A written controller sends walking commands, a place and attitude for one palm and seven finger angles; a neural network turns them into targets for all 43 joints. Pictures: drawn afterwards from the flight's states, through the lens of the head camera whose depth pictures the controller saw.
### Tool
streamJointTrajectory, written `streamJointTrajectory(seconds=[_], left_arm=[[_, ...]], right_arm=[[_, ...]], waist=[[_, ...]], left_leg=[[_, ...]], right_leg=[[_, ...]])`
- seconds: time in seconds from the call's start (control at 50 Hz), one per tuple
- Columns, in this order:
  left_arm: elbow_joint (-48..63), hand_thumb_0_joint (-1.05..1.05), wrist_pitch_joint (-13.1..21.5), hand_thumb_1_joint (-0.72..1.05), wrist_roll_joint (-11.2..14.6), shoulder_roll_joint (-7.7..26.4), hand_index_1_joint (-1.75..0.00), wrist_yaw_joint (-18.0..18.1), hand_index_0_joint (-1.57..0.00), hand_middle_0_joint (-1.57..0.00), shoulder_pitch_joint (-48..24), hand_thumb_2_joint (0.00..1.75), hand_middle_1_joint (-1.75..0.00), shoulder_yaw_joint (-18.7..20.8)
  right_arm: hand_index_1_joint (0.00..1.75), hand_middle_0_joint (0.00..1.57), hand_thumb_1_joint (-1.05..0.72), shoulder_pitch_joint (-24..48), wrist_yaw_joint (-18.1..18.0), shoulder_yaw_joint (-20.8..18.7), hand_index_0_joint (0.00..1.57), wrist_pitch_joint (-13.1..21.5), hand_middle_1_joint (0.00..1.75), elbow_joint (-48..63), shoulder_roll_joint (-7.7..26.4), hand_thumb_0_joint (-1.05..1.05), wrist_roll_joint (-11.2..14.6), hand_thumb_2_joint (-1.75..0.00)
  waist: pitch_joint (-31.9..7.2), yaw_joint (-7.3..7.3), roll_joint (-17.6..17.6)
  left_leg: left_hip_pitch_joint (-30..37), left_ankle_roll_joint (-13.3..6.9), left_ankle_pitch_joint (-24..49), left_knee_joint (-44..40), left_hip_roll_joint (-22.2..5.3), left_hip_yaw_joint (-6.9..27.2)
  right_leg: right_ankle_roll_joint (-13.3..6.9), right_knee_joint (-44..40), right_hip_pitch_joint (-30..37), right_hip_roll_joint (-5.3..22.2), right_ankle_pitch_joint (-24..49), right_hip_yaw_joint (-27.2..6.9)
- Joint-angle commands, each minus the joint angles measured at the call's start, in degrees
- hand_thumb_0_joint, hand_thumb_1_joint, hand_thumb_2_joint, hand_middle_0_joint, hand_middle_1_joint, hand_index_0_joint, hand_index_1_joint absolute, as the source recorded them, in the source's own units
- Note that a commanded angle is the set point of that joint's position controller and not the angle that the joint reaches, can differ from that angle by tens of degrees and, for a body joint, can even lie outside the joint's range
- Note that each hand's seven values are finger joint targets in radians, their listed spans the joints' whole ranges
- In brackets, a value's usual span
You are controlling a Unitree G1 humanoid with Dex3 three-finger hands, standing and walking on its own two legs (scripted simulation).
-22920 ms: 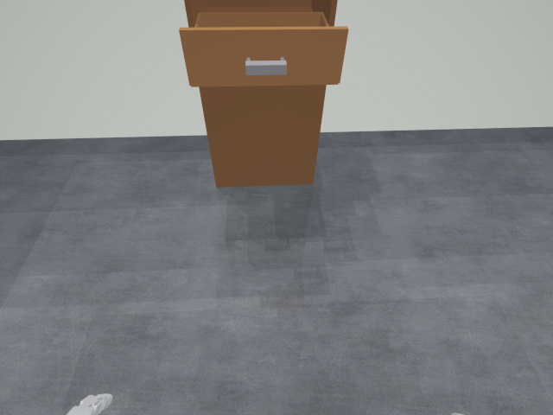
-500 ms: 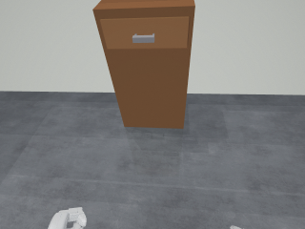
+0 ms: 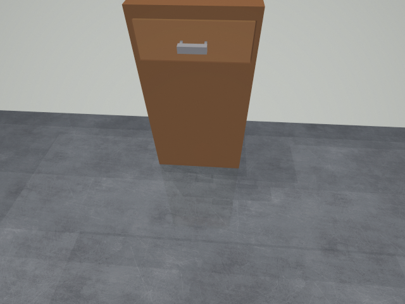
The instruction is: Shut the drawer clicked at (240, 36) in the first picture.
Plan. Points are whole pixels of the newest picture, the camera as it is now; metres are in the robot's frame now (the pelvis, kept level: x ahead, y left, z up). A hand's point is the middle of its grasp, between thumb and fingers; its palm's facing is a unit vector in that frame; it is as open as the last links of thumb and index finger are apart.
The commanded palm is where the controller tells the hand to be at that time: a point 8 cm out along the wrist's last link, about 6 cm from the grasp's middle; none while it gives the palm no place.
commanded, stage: let the arm hang, fingers relaxed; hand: left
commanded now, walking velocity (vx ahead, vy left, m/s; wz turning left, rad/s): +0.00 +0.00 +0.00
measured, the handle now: (192, 46) +0.99 +0.09 +0.03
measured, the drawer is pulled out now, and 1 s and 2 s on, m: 0.00 0.00 0.00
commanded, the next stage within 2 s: look to check the result in 0.40 s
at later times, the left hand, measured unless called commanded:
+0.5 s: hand out of the picture -0.01 +0.16 -0.17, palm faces +0.03 -0.98 -0.19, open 7.4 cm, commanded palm none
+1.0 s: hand out of the picture -0.01 +0.15 -0.17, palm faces +0.04 -0.98 -0.18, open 7.4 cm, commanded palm none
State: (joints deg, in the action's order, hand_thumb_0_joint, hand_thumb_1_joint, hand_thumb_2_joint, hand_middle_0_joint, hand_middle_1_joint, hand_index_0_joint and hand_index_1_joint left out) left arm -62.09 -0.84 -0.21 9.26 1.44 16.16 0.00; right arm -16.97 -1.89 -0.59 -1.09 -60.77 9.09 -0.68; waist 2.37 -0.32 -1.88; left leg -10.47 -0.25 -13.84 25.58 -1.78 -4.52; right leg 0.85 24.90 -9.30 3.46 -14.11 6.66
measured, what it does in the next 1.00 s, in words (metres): stands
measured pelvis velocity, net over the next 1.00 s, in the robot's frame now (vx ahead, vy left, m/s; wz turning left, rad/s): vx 0.00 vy -0.01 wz -0.01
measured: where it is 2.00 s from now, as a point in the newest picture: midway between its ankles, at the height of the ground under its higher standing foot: outside the picture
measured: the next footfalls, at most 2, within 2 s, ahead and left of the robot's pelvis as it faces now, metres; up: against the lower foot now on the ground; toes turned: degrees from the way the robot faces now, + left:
none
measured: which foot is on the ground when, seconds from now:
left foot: down 0.00-1.00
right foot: down 0.00-1.00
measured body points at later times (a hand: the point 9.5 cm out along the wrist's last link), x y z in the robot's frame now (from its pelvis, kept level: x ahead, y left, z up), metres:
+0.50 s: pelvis +0.00 +0.00 +0.00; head +0.01 -0.01 +0.45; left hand -0.01 +0.21 -0.16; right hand -0.04 -0.20 -0.17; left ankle +0.00 +0.11 -0.74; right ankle -0.01 -0.13 -0.74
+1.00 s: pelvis +0.00 -0.01 +0.00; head +0.01 -0.02 +0.45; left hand -0.01 +0.20 -0.16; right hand -0.03 -0.21 -0.17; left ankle +0.00 +0.11 -0.74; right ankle -0.01 -0.13 -0.74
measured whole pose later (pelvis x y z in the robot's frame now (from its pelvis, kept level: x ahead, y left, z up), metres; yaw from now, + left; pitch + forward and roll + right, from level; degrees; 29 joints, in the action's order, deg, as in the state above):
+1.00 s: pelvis +0.00 -0.01 +0.00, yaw -1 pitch -2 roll +0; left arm -66.6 0.2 -0.2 6.0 2.3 16.4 0.7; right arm -18.0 -2.4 -1.0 -0.3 -65.6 5.6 -0.6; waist 3.0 -0.8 -1.4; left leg -9.1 0.8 -13.0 23.9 -2.9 -4.6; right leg -0.2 23.4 -8.2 2.2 -13.5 6.6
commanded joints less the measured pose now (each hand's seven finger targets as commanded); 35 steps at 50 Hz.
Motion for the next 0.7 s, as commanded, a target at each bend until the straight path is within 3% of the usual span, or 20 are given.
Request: streamJointTrajectory(seconds=[0.0, 0.16, 0.46, 0.68], left_arm=[[0.59, 0.00, 1.16, 0.90, -0.10, 5.56, -0.30, 0.53, -0.20, -0.20, 2.47, 0.90, -0.30, 1.17], [-0.80, 0.00, 1.31, 0.90, -0.08, 4.81, -0.30, 0.77, -0.20, -0.20, 2.53, 0.90, -0.30, 1.55], [-2.58, 0.00, 1.56, 0.90, -0.11, 3.35, -0.30, 1.07, -0.20, -0.20, 3.69, 0.90, -0.30, 1.52], [-3.60, 0.00, 1.74, 0.90, -0.12, 2.36, -0.30, 1.15, -0.20, -0.20, 4.79, 0.90, -0.30, 1.43]], right_arm=[[0.30, 0.20, -0.90, -3.94, 0.09, -0.52, 0.20, 1.18, 0.30, 0.25, 4.13, 0.00, -0.17, -0.90], [0.30, 0.20, -0.90, -5.26, -0.13, -0.61, 0.20, 1.41, 0.30, -1.95, 2.93, 0.00, -0.15, -0.90], [0.30, 0.20, -0.90, -6.81, -0.33, -0.85, 0.20, 1.19, 0.30, -4.00, 1.38, 0.00, -0.01, -0.90], [0.30, 0.20, -0.90, -6.79, -0.56, -0.86, 0.20, 1.27, 0.30, -4.36, 0.84, 0.00, 0.01, -0.90]], waist=[[2.13, 0.12, 2.43], [2.13, 0.27, 0.35], [3.44, -0.22, 1.89], [3.66, -0.36, 0.89]], left_leg=[[-0.58, -1.57, 8.66, -5.71, -4.31, 4.24], [-0.65, -1.46, 9.64, -6.00, -4.26, 3.89], [-0.14, -1.25, 7.26, -5.99, -4.09, 3.66], [0.45, -1.14, 7.40, -5.76, -4.27, 3.46]], right_leg=[[-2.19, -5.18, -1.36, 3.41, 4.54, -3.84], [-2.28, -5.20, -0.20, 3.22, 5.76, -4.00], [-2.49, -6.56, -1.40, 3.00, 3.53, -4.28], [-2.51, -6.98, -1.94, 3.08, 3.92, -4.35]])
